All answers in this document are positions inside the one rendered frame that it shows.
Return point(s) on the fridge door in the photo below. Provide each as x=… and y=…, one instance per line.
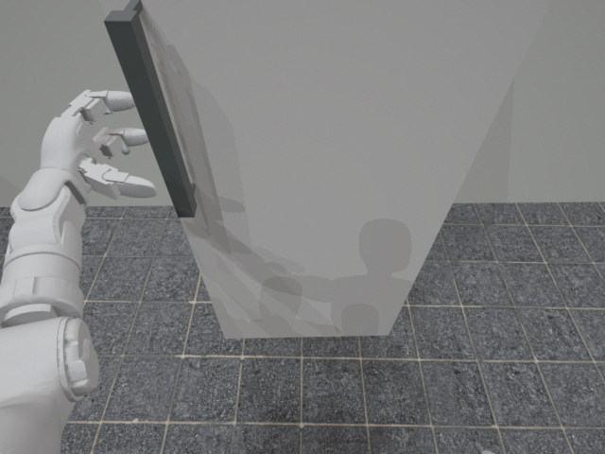
x=327, y=140

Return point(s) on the handle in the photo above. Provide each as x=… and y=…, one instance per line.
x=131, y=48

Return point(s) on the left robot hand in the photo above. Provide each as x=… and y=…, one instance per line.
x=67, y=144

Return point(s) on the robot left upper arm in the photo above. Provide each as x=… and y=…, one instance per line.
x=45, y=368

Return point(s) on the left robot forearm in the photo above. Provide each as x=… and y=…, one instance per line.
x=42, y=266

